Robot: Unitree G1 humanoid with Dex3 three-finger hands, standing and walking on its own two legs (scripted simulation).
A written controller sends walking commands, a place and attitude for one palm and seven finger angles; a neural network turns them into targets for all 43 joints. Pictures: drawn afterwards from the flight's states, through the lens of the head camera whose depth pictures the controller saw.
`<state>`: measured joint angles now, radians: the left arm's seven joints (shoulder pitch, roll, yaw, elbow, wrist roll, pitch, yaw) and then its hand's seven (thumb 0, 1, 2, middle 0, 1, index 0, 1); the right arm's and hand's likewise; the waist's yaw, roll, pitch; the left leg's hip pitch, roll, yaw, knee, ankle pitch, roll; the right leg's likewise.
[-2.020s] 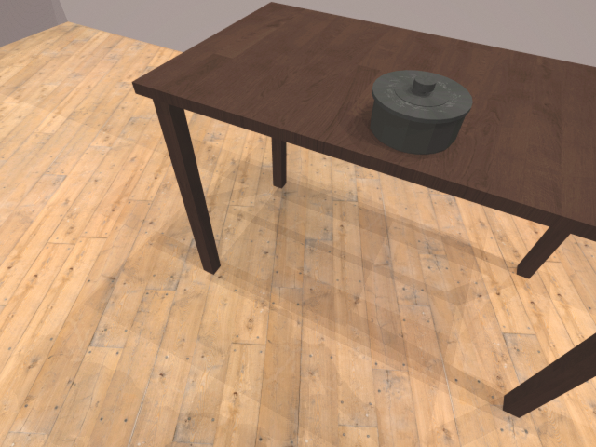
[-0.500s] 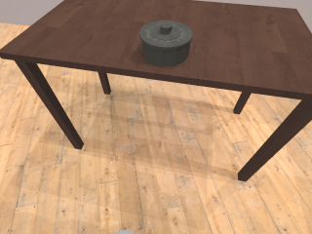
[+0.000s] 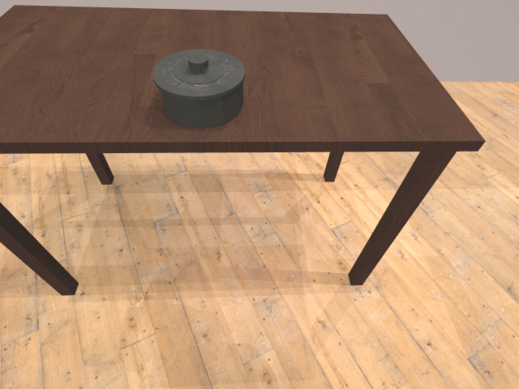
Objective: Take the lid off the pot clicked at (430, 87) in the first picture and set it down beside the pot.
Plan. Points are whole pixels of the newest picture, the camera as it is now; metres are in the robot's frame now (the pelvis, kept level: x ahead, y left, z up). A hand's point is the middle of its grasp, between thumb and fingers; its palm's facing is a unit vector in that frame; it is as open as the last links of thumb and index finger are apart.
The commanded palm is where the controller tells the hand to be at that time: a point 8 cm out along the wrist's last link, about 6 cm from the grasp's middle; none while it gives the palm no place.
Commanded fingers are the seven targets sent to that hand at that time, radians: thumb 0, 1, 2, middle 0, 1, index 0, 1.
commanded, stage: take the last steps up to it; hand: left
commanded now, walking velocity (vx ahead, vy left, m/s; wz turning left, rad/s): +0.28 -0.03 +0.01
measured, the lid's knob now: (198, 62) +0.70 +0.13 +0.14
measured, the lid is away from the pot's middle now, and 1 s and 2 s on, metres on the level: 0.00 0.00 0.00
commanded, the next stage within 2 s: come to a stop and stand still in 0.40 s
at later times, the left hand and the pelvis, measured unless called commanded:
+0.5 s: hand out of the picture +0.10 +0.16 -0.20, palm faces +0.10 -0.98 -0.14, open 7.4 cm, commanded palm none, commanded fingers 0.00 0.90 0.90 -0.20 -0.30 -0.20 -0.30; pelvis +0.16 +0.00 -0.02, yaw +1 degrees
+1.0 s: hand (181, 334) +0.25 +0.15 -0.18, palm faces +0.02 -0.96 -0.28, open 7.4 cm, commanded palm none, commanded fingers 0.00 0.90 0.90 -0.20 -0.30 -0.20 -0.30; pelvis +0.18 -0.05 -0.02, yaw -1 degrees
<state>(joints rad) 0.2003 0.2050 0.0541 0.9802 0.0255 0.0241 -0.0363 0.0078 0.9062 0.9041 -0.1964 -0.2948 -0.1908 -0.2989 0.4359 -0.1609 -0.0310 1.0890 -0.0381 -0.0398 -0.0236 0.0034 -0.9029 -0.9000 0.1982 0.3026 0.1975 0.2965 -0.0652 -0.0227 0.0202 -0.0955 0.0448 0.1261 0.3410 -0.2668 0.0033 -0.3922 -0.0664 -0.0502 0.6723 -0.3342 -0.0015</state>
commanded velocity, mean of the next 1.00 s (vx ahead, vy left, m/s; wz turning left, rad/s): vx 0.02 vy -0.01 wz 0.00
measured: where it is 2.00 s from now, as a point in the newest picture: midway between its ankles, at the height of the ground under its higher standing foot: outside the picture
